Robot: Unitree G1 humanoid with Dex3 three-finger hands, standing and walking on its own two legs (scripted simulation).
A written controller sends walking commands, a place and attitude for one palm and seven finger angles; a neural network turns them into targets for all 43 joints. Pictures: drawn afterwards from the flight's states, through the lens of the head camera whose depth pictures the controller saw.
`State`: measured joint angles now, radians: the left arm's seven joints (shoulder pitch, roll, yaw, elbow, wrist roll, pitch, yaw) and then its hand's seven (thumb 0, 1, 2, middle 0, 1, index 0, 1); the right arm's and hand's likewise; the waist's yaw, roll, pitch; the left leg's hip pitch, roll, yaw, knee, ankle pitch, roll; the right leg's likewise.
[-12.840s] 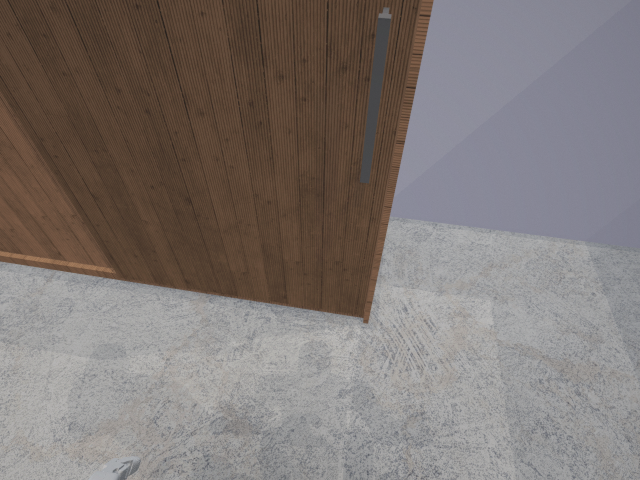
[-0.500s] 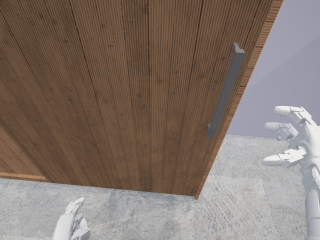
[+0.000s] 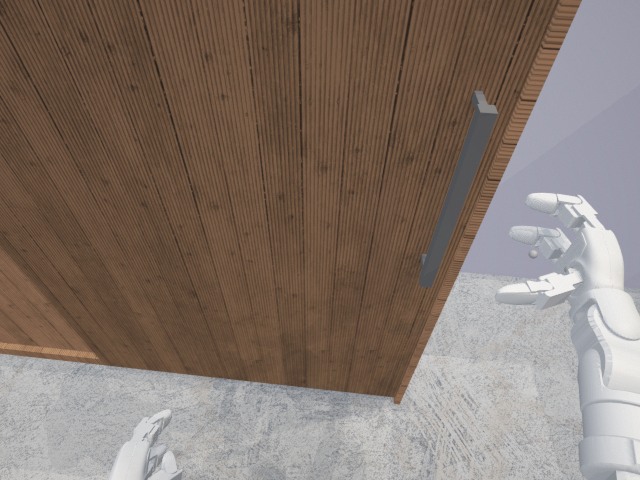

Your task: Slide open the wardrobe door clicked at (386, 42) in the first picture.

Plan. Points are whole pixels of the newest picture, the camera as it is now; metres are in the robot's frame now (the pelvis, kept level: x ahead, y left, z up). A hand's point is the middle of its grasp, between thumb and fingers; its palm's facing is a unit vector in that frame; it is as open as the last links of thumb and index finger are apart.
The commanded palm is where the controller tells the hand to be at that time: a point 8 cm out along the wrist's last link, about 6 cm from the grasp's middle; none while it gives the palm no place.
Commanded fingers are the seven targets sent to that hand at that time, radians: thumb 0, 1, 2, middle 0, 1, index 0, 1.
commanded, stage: move the hooked fingers beside the handle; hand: right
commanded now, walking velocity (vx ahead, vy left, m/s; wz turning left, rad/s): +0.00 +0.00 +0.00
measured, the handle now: (447, 204) +0.49 -0.15 +0.10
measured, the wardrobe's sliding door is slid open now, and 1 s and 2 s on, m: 0.00 0.00 0.00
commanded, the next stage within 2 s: feel for the door with the fingertips in 1.36 s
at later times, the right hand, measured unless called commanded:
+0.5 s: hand (515, 227) +0.41 -0.22 +0.13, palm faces +0.13 +0.99 -0.02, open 14.0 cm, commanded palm +0.39 -0.27 +0.13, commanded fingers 0.00 0.50 -0.30 0.30 1.20 0.30 1.20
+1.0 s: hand (500, 216) +0.44 -0.21 +0.12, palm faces +0.09 +1.00 -0.02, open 13.8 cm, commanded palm +0.41 -0.26 +0.12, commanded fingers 0.00 0.50 -0.30 0.30 1.20 0.30 1.20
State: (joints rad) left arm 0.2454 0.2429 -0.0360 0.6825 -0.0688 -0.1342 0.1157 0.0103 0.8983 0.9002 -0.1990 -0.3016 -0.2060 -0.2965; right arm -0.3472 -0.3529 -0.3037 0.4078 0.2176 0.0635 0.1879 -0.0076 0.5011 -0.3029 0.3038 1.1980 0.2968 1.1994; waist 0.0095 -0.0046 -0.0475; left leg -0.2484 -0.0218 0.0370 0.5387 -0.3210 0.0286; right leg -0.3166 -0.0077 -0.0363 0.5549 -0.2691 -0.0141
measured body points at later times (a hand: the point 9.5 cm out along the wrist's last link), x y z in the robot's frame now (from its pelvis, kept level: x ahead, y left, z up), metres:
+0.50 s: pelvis +0.00 +0.02 +0.00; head +0.02 +0.02 +0.44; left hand +0.08 +0.29 -0.11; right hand +0.40 -0.27 +0.14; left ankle -0.02 +0.10 -0.73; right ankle +0.01 -0.11 -0.73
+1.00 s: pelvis +0.00 +0.00 -0.01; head +0.03 +0.00 +0.44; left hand +0.06 +0.27 -0.12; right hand +0.43 -0.26 +0.13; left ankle -0.02 +0.10 -0.73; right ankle +0.01 -0.11 -0.73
